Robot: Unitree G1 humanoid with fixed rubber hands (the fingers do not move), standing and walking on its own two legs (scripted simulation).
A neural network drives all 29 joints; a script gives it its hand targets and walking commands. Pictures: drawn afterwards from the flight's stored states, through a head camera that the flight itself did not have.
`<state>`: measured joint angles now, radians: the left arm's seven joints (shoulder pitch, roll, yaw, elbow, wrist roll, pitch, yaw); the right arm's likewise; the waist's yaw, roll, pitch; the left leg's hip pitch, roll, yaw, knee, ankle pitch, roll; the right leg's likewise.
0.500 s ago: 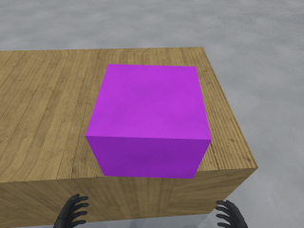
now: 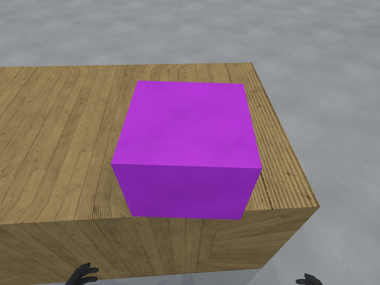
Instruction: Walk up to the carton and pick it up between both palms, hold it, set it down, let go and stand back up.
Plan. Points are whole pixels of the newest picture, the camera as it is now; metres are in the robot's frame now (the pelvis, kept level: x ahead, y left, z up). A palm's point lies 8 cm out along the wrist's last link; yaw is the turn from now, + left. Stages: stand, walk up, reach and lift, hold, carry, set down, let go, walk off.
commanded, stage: stand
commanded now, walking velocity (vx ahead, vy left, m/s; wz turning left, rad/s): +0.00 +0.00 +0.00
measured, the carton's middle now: (188, 149) +0.45 +0.03 +0.00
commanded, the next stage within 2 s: none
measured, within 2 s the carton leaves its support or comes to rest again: neither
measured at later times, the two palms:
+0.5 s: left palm out of the picture +0.07 +0.28 -0.11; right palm out of the picture +0.07 -0.28 -0.10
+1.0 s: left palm out of the picture +0.04 +0.29 -0.11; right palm out of the picture +0.05 -0.28 -0.10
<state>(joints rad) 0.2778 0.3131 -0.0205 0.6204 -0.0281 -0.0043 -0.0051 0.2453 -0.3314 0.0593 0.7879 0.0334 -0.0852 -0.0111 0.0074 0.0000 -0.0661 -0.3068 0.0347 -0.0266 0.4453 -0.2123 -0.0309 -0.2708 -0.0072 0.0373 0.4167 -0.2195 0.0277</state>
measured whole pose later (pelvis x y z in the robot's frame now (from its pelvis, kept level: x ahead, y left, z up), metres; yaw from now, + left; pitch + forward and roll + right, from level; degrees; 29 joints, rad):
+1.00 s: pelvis -0.03 +0.00 +0.00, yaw +0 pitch +1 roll -1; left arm 0.28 0.35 -0.02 0.86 -0.02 -0.03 -0.02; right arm 0.25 -0.36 0.06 0.91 0.03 -0.06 0.01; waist 0.01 0.00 -0.07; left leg -0.31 0.03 -0.03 0.46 -0.18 -0.03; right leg -0.27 -0.01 0.04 0.42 -0.18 0.03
